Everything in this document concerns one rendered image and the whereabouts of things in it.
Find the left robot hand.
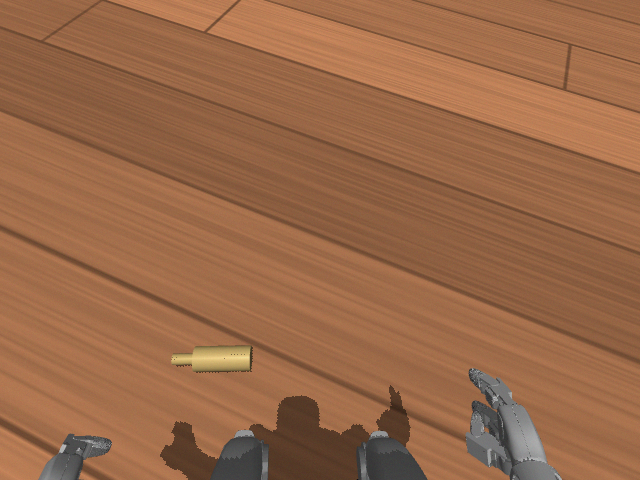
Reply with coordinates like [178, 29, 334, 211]
[38, 434, 112, 480]

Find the right robot arm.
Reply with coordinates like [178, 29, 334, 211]
[510, 461, 562, 480]

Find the right robot hand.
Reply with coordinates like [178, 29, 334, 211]
[465, 368, 548, 476]

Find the bottle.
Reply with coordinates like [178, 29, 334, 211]
[171, 345, 252, 372]

